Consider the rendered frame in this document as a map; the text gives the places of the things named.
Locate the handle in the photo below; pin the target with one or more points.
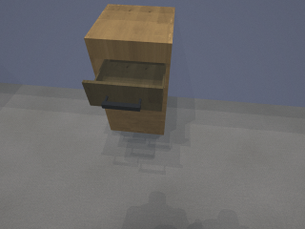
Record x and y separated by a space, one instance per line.
121 105

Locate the cabinet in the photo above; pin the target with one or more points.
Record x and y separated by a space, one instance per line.
134 33

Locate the drawer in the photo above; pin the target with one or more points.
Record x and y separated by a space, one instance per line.
126 81

